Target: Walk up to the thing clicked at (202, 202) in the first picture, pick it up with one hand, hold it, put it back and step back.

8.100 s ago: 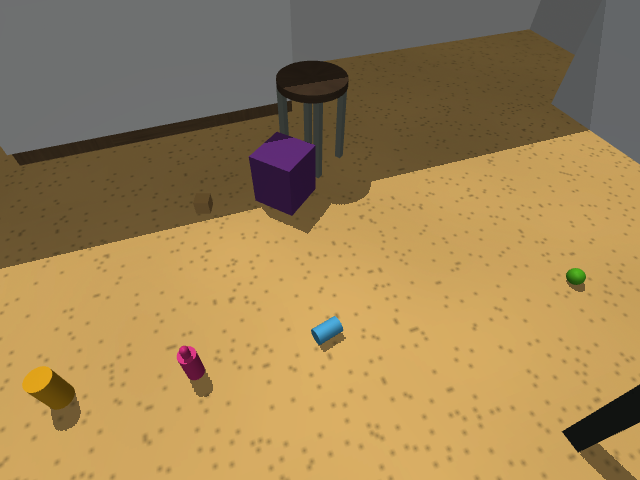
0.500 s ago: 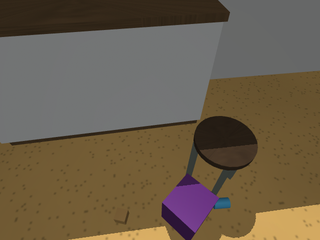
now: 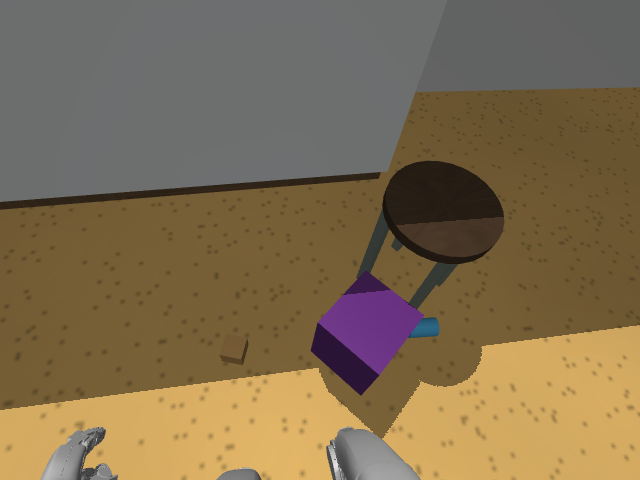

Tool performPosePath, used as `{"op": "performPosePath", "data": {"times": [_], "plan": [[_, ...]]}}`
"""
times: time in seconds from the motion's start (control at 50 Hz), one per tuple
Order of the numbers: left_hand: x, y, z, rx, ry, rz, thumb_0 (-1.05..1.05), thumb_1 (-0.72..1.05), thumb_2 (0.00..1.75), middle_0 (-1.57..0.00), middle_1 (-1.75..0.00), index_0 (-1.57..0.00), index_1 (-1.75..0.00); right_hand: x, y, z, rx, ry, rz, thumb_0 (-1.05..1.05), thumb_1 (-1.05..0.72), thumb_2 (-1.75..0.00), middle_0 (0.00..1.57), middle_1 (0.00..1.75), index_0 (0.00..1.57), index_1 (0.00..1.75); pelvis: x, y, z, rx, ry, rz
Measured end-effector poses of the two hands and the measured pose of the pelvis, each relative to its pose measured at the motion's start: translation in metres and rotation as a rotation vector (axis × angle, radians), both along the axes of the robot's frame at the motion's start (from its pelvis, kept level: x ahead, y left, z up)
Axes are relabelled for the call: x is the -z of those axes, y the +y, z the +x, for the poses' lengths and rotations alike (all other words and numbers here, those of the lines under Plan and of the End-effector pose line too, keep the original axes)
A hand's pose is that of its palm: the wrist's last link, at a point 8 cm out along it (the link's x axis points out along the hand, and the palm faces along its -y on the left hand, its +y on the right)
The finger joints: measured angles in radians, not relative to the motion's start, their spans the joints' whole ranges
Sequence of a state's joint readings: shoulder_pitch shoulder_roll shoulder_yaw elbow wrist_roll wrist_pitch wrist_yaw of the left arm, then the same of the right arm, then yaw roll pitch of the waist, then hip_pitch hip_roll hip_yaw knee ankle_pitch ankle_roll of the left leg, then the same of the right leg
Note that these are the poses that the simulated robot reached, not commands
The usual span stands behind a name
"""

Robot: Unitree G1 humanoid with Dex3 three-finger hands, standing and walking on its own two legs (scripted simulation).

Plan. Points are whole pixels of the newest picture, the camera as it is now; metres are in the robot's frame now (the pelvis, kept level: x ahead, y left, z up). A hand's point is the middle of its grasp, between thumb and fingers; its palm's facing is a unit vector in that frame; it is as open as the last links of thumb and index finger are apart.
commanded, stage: walk up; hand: left
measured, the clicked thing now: (234, 349) +0.49 +0.18 -0.73
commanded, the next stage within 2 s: none
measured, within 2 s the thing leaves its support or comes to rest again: neither
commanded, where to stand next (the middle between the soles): +0.12 -0.04 m, yaw +0 degrees
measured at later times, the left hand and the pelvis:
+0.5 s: hand out of the picture +0.00 +0.22 -0.13, palm faces -0.04 -0.91 -0.42, open 7.4 cm; pelvis -0.13 -0.04 +0.00, yaw -2 degrees
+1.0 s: hand out of the picture -0.21 +0.22 -0.16, palm faces -0.04 -0.92 -0.38, open 7.4 cm; pelvis -0.26 -0.05 -0.01, yaw -3 degrees
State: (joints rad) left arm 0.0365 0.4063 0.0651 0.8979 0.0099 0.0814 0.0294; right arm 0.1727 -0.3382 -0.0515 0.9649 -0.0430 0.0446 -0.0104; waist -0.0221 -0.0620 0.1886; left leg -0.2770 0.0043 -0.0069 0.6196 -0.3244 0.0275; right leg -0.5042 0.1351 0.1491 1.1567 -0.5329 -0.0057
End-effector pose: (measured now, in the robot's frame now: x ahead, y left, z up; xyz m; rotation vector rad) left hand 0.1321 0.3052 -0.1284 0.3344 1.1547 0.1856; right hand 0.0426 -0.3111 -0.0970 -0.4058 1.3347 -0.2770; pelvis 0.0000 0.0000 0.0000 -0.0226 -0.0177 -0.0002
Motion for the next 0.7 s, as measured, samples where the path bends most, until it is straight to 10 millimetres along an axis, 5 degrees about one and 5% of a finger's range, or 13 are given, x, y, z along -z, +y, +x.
{"op": "performPosePath", "data": {"times": [0.14,0.26,0.38,0.52,0.7], "plan": [[-0.003,-0.003,-0.047,0.030,0.070,0.017,0.00,0.90,0.90,-0.20,-0.30,-0.20,-0.30,0.002,-0.003,-0.015,0.013,-0.087,0.001,0.00,-0.90,-0.90,0.20,0.30,0.21,0.30,-0.001,-0.003,-0.031,0.044,0.004,0.006],[-0.005,-0.015,-0.081,0.051,0.061,0.058,0.00,0.90,0.90,-0.20,-0.30,-0.20,-0.30,0.019,-0.026,-0.026,0.000,-0.175,0.026,0.00,-0.90,-0.90,0.20,0.30,0.21,0.30,0.013,-0.022,-0.065,0.086,-0.012,0.025],[-0.027,-0.037,-0.122,0.034,0.019,0.055,0.00,0.90,0.90,-0.20,-0.30,-0.20,-0.30,0.021,-0.040,-0.046,0.015,-0.205,0.054,0.00,-0.90,-0.90,0.20,0.30,0.21,0.30,0.005,-0.034,-0.095,0.075,-0.027,0.044],[-0.037,-0.039,-0.144,0.028,-0.056,0.067,0.01,0.90,0.90,-0.21,-0.30,-0.20,-0.30,0.017,-0.043,-0.089,-0.036,-0.167,0.033,0.00,-0.90,-0.90,0.20,0.30,0.21,0.30,0.002,-0.035,-0.134,0.029,0.005,0.039],[-0.004,-0.027,-0.201,-0.025,-0.102,0.002,0.00,0.90,0.90,-0.20,-0.30,-0.20,-0.30,0.010,-0.022,-0.156,-0.111,-0.102,0.007,0.00,-0.90,-0.90,0.20,0.30,0.21,0.30,0.013,-0.027,-0.197,-0.025,-0.035,0.049]]}}
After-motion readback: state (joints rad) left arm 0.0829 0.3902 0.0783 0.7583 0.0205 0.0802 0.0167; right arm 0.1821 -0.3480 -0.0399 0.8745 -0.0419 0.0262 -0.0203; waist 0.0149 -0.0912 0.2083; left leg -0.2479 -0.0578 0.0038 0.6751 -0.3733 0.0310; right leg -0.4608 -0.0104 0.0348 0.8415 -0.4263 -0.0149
